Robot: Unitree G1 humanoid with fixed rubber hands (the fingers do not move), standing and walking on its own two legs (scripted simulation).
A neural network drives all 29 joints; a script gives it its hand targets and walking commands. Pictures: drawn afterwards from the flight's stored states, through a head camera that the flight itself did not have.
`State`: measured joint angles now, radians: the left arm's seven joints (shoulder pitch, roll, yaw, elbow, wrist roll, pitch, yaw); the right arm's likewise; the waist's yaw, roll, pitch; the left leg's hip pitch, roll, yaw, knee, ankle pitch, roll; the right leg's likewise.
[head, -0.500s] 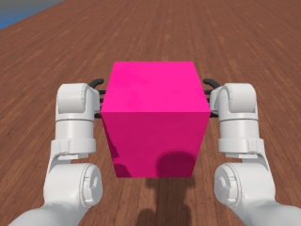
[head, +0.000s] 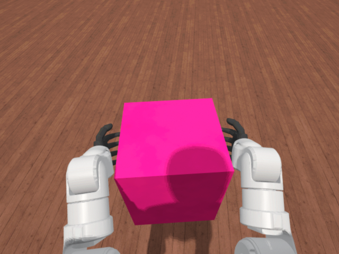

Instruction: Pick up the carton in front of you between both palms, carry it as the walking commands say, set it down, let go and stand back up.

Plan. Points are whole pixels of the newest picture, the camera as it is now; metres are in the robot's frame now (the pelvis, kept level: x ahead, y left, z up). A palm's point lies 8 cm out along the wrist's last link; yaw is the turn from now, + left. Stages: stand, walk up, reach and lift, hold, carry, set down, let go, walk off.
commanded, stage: carry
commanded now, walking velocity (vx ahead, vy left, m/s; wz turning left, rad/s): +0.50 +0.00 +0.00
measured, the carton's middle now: (171, 164) +0.34 +0.01 +0.03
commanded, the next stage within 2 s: none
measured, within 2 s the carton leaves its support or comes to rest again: neither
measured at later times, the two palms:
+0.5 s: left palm (126, 102) +0.49 +0.13 +0.10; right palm (232, 104) +0.50 -0.17 +0.09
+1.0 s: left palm (116, 99) +0.51 +0.16 +0.09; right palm (220, 97) +0.53 -0.14 +0.09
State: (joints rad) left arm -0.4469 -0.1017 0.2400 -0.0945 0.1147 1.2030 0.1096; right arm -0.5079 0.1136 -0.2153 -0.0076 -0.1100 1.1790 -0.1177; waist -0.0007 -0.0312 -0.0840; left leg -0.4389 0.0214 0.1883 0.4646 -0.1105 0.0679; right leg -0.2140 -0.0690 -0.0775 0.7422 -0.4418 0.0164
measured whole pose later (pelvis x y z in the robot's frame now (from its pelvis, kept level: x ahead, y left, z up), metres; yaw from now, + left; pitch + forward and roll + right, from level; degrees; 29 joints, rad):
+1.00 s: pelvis +0.26 +0.00 +0.00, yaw +3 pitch +2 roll -1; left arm -0.16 -0.13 0.11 -0.26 0.12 1.22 0.08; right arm -0.17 0.13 -0.12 -0.26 -0.13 1.22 -0.08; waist 0.00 0.01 -0.16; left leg -0.17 0.03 0.10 0.57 -0.43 0.01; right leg -0.39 -0.07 -0.20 0.58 -0.22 -0.03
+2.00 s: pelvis +0.22 +0.01 +0.00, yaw +2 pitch +2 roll +0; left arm -0.25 -0.15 0.21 0.25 0.26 0.68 0.00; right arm -0.25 0.15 -0.21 0.25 -0.27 0.68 -0.01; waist 0.00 0.01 -0.10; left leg -0.21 0.01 0.12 0.56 -0.37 0.03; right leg -0.41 -0.08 -0.18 0.51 -0.12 -0.03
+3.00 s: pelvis +0.21 -0.04 -0.01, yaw +12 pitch -3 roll +0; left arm -0.60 -0.15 0.53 0.64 0.46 0.45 -0.10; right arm -0.55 0.22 -0.49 0.48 -0.40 0.54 -0.02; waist -0.01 0.05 0.13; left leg -0.22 0.00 -0.07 0.64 -0.36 0.02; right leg -0.34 0.03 -0.02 0.55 -0.16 -0.02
